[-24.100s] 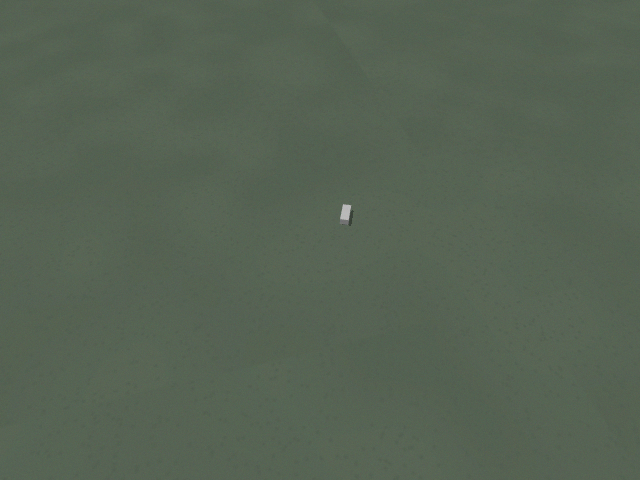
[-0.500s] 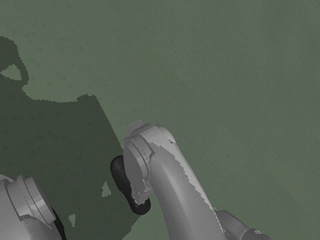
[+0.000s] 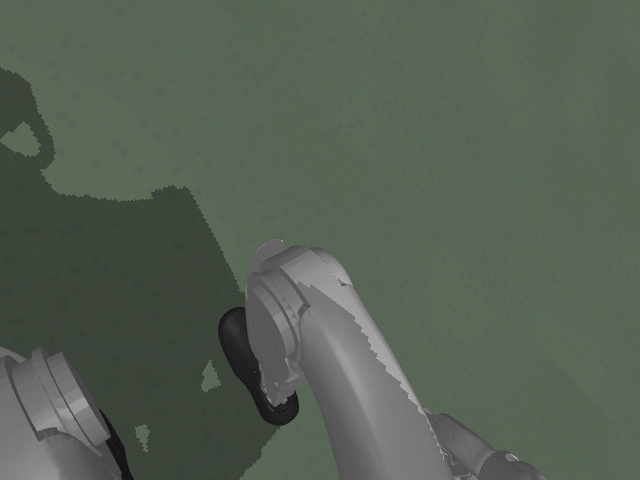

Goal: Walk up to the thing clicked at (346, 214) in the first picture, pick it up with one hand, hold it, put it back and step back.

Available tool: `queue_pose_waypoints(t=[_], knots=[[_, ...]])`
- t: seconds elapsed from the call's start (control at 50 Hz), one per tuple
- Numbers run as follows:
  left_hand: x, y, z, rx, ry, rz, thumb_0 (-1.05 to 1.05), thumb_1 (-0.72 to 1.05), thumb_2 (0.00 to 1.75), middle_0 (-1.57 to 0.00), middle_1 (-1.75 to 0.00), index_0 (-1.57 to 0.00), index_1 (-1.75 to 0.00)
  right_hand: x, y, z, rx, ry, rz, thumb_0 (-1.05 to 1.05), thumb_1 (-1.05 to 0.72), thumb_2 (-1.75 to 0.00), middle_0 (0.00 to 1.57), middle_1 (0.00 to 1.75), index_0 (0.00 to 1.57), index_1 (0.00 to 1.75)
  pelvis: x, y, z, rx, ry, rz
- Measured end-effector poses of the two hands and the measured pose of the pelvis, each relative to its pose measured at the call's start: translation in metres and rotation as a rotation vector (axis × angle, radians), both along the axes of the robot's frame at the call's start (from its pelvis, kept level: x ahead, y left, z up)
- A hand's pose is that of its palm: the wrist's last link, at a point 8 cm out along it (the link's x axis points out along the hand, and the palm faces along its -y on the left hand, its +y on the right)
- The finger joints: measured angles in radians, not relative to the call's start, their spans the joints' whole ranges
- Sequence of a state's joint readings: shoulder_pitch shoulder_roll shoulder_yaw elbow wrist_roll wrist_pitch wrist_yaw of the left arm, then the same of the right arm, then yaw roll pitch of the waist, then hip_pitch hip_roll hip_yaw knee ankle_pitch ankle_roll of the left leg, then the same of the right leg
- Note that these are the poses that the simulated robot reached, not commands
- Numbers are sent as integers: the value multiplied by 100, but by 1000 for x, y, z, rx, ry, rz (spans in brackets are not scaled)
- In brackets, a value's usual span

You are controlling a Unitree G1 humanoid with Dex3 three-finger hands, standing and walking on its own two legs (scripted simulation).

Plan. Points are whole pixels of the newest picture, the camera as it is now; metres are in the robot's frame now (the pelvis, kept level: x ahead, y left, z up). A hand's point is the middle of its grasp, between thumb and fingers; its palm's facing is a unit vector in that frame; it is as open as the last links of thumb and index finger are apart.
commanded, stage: close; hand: left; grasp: from above
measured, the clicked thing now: out of the picture +0.46 +0.34 -0.30
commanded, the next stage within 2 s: settle in 0.78 s
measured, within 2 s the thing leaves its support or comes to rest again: leaves its support in 1.14 s
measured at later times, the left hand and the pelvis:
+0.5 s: hand out of the picture +0.45 +0.33 -0.26, palm faces -0.43 -0.18 -0.89, open 7.3 cm; pelvis +0.00 +0.00 +0.00, yaw +0 degrees
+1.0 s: hand out of the picture +0.45 +0.33 -0.26, palm faces -0.41 -0.18 -0.89, open 6.7 cm; pelvis +0.00 +0.00 +0.00, yaw +0 degrees
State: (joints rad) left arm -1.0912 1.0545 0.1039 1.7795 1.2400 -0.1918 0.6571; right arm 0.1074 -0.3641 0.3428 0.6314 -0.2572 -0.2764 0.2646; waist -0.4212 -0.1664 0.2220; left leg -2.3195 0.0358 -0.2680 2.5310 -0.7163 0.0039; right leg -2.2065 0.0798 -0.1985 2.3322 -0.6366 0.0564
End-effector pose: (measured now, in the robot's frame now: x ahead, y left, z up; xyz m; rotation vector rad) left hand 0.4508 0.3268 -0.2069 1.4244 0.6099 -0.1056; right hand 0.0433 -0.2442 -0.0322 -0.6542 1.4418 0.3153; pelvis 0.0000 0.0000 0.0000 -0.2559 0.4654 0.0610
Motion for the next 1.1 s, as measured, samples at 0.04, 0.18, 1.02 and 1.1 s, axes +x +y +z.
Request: queue_pose_waypoints(t=[0.04,0.18,1.02,1.1], knots=[[1,0,-1,2,-4,1,0,16,45,-59,-56,-62,-54,0,0,0,-1,5,1,0,-89,-90,20,30,19,29,0,0,0,1,0,0],[3,1,-2,8,-4,18,0,26,37,-66,-49,-70,-47,0,-2,2,-3,8,2,0,-89,-90,20,30,20,29,1,0,0,-1,3,-1],[1,4,4,0,-2,20,-1,50,5,-97,-20,-101,-15,3,-5,6,-23,-5,-5,0,-90,-90,20,29,20,29,1,0,3,0,11,1],[5,7,7,2,-12,30,-1,49,4,-100,-16,-104,-12,3,-6,6,-25,-8,-18,0,-91,-90,20,29,20,29,1,0,3,1,18,3]])
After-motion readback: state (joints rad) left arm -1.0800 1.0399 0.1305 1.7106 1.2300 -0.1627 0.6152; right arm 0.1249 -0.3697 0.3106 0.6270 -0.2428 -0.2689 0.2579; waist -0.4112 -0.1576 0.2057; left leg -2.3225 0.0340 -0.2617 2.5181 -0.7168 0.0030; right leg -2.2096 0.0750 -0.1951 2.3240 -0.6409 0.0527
